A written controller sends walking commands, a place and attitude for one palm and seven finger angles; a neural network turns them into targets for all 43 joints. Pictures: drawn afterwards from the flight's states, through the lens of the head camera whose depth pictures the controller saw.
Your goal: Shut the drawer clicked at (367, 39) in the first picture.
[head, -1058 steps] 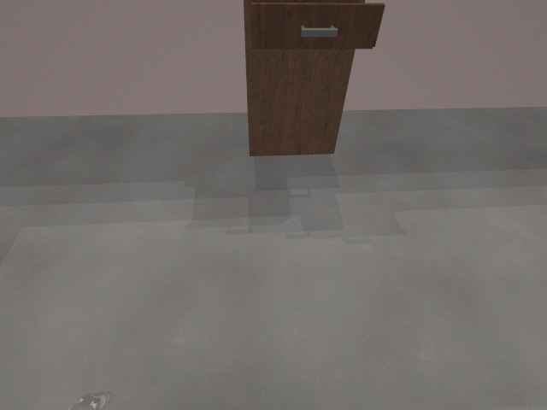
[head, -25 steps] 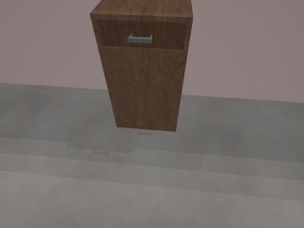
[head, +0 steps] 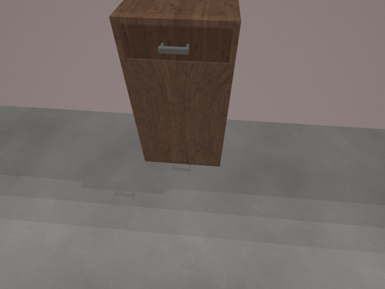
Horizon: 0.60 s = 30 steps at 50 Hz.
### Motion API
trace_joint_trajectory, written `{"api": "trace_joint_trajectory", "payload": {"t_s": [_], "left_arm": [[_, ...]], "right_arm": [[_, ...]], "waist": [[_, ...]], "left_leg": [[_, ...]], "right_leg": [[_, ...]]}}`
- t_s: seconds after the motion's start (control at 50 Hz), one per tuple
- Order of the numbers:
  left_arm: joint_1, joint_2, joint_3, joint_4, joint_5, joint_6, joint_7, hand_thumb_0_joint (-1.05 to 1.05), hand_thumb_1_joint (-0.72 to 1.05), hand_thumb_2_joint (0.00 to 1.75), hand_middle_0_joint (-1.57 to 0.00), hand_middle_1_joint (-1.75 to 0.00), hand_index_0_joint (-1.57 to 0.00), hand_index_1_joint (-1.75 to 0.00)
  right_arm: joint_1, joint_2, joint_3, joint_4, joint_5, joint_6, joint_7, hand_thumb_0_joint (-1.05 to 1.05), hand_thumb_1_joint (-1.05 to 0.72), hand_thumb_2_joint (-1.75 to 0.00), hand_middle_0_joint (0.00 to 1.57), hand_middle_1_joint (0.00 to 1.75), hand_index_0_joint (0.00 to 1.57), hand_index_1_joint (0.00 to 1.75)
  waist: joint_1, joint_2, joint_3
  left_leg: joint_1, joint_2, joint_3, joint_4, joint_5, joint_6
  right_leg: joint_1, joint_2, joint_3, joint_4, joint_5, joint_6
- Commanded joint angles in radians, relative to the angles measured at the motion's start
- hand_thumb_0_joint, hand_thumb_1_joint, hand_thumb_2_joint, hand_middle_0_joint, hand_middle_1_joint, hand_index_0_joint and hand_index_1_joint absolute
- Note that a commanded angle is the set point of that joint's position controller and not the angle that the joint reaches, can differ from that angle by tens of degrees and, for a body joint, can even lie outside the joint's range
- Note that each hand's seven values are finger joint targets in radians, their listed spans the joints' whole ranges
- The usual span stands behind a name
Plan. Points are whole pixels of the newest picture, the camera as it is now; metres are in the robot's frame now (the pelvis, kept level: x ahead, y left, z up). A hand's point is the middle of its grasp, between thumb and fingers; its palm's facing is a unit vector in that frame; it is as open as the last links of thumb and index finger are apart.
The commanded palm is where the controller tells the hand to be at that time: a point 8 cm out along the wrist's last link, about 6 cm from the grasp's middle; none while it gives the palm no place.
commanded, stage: look to check the result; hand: left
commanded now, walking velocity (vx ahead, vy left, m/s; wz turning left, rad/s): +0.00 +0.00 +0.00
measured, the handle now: (174, 47) +0.96 +0.12 +0.04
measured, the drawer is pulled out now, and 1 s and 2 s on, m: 0.00 0.00 0.00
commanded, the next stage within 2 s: stand and wait in 0.36 s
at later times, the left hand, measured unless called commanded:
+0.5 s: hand out of the picture +0.02 +0.17 -0.17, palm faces +0.03 -0.98 -0.20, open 7.4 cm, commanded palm none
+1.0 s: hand out of the picture +0.05 +0.18 -0.17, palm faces +0.02 -0.97 -0.24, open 7.4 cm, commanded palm none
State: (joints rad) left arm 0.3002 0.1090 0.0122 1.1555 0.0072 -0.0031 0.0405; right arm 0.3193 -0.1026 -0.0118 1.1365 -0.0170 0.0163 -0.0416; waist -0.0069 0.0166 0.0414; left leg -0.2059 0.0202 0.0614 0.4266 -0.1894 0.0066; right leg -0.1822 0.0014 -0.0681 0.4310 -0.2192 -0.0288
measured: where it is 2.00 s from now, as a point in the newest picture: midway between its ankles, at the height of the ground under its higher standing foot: outside the picture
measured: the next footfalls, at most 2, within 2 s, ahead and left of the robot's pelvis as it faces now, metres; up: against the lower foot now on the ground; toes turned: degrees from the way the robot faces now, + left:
none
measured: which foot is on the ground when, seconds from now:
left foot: down 0.00-1.00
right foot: down 0.00-1.00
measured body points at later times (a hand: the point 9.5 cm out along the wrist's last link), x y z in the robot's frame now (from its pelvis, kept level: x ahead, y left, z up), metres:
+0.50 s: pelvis +0.01 +0.00 +0.00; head +0.02 -0.01 +0.45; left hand +0.02 +0.22 -0.16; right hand +0.00 -0.22 -0.16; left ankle +0.03 +0.11 -0.74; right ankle +0.01 -0.10 -0.74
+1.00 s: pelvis +0.02 -0.01 +0.00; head +0.04 -0.02 +0.45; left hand +0.05 +0.23 -0.15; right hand +0.03 -0.25 -0.16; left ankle +0.03 +0.11 -0.74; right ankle +0.01 -0.10 -0.74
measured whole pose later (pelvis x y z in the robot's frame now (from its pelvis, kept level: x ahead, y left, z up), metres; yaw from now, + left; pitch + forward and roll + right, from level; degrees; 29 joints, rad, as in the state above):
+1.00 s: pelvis +0.02 -0.01 +0.00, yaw +0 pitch -1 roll +0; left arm 0.20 0.19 0.02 1.15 0.01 -0.02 0.02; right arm 0.22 -0.20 -0.01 1.14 -0.02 0.01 -0.04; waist -0.01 0.02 0.06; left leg -0.15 0.03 0.06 0.37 -0.19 -0.01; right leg -0.13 0.02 -0.07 0.37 -0.22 -0.04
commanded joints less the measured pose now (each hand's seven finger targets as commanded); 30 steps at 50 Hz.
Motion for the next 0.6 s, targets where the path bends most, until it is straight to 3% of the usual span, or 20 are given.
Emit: {"api": "trace_joint_trajectory", "payload": {"t_s": [0.0, 0.5, 0.58], "left_arm": [[0.059, 0.101, 0.021, -0.016, 0.002, -0.014, 0.004, 0.0, 0.9, 0.9, -0.2, -0.3, -0.2, -0.3], [-0.003, 0.154, 0.028, -0.028, 0.001, -0.022, -0.002, 0.0, 0.9, 0.9, -0.2, -0.3, -0.2, -0.3], [-0.017, 0.165, 0.029, -0.029, 0.001, -0.02, -0.004, 0.0, 0.9, 0.9, -0.2, -0.3, -0.2, -0.3]], "right_arm": [[0.083, -0.082, -0.015, -0.011, -0.002, -0.011, -0.001, 0.0, -0.9, -0.9, 0.2, 0.3, 0.2, 0.3], [0.02, -0.143, -0.018, -0.011, -0.001, -0.021, -0.002, 0.0, -0.9, -0.9, 0.2, 0.3, 0.2, 0.3], [0.008, -0.153, -0.018, -0.012, -0.002, -0.019, 0.0, 0.0, -0.9, -0.9, 0.2, 0.3, 0.2, 0.3]], "waist": [[-0.008, -0.011, 0.068], [-0.005, 0.0, 0.031], [-0.006, 0.003, 0.046]], "left_leg": [[0.006, 0.078, -0.087, -0.082, -0.018, 0.023], [0.039, 0.094, -0.092, -0.091, 0.077, 0.019], [0.034, 0.093, -0.093, -0.099, 0.052, 0.017]], "right_leg": [[-0.083, -0.101, 0.109, -0.133, -0.051, -0.022], [-0.012, -0.105, 0.108, -0.133, 0.073, -0.02], [-0.02, -0.106, 0.108, -0.145, 0.037, -0.02]]}}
